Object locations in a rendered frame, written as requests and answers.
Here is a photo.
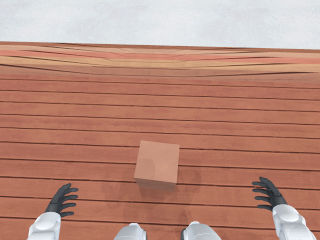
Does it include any left robot thigh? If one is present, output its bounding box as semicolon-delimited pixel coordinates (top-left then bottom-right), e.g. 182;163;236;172
114;225;146;240

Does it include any carton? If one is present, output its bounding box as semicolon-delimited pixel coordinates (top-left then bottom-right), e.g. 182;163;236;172
134;140;180;192

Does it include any robot right hand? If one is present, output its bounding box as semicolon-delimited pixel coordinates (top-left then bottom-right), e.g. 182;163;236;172
251;176;288;212

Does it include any right robot forearm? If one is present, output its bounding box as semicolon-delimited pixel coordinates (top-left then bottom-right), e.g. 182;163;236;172
272;204;317;240

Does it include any robot left hand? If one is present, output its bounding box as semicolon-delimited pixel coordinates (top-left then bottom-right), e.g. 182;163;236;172
44;183;79;218

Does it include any left robot forearm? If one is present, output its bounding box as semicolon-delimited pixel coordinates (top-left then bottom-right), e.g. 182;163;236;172
27;212;61;240

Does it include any right robot shin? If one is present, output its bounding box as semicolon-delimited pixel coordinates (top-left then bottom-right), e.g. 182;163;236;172
187;221;199;228

